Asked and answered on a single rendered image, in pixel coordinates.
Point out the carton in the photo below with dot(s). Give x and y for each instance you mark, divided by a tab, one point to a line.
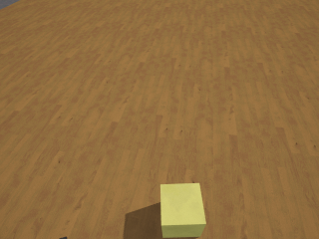
181	210

